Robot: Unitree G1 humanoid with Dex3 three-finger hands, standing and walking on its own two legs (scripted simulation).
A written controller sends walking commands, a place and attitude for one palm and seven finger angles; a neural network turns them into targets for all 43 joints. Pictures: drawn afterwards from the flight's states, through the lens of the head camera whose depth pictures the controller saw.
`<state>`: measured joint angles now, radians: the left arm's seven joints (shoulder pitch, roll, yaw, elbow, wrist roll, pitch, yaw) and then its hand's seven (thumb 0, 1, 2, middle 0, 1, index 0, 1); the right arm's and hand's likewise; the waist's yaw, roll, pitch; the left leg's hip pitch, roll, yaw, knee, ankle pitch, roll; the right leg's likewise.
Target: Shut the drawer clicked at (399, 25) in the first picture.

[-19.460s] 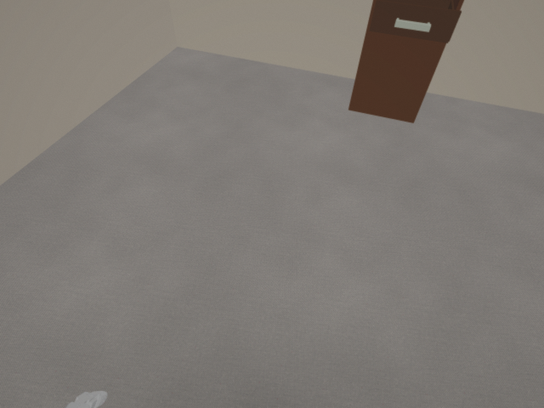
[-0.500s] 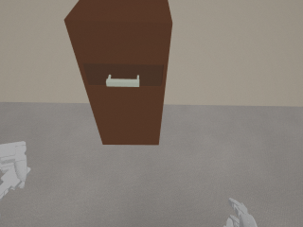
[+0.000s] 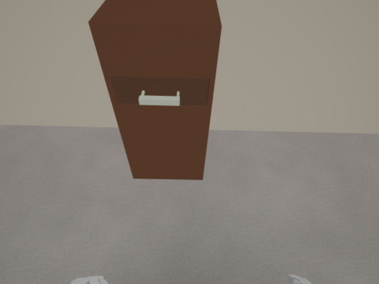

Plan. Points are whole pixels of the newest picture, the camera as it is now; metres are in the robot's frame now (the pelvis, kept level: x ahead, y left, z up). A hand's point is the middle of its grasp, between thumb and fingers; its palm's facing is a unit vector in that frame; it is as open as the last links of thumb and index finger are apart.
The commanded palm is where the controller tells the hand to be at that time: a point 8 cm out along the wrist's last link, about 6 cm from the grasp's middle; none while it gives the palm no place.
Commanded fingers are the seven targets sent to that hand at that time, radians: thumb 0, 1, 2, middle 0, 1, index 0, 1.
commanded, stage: let the arm hang, fingers relaxed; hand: left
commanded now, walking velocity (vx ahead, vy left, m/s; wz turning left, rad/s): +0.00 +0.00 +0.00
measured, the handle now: (160, 96) +0.81 +0.15 -0.09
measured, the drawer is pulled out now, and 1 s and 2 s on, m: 0.00 0.00 0.00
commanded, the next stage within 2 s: look to check the result in 0.86 s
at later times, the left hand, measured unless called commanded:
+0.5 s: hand out of the picture -0.07 +0.17 -0.16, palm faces +0.05 -0.98 -0.21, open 6.8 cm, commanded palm none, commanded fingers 0.00 0.90 0.90 -0.20 -0.30 -0.20 -0.30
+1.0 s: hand out of the picture -0.02 +0.14 -0.17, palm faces +0.06 -0.98 -0.17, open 7.4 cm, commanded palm none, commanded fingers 0.00 0.90 0.90 -0.20 -0.30 -0.20 -0.30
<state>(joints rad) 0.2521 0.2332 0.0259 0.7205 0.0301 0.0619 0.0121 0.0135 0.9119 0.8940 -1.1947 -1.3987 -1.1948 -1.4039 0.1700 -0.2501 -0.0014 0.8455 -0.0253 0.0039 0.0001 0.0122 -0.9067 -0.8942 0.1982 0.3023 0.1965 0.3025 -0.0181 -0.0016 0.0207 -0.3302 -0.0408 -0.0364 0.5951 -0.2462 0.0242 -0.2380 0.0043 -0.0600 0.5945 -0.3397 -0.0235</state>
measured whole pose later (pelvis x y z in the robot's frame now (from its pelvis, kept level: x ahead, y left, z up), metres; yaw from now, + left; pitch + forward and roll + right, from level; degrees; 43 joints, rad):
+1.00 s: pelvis +0.00 -0.02 +0.01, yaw +0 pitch -2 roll +0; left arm 0.31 0.11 0.02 1.14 0.01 0.00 0.04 0.01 0.92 0.89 -0.20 -0.30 -0.19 -0.30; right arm 0.33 -0.10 -0.01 1.13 -0.02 0.01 -0.04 0.01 -0.91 -0.89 0.20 0.30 0.19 0.30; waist -0.01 0.01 0.05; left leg -0.24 -0.01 -0.05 0.45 -0.17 0.00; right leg -0.15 0.03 -0.07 0.45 -0.26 -0.05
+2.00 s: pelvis +0.01 -0.03 +0.01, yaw +0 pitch -3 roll +0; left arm 0.29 0.13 0.02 1.15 0.00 -0.01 0.04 0.01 0.91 0.89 -0.20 -0.30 -0.19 -0.30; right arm 0.29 -0.13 -0.01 1.14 -0.01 0.00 -0.05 0.01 -0.91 -0.89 0.20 0.30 0.19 0.30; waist 0.00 0.02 0.06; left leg -0.19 0.01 -0.05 0.43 -0.19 -0.03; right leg -0.10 0.05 -0.07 0.41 -0.27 -0.07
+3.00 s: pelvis +0.02 -0.04 +0.01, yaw +0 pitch -3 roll +0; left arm 0.27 0.15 0.02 1.14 0.00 -0.01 0.03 0.01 0.91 0.89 -0.20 -0.30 -0.20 -0.30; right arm 0.27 -0.15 -0.01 1.14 -0.01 0.00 -0.05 0.01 -0.91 -0.89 0.20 0.30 0.19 0.30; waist 0.00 0.02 0.07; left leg -0.18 0.02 -0.06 0.42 -0.19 -0.04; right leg -0.08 0.07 -0.07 0.39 -0.27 -0.09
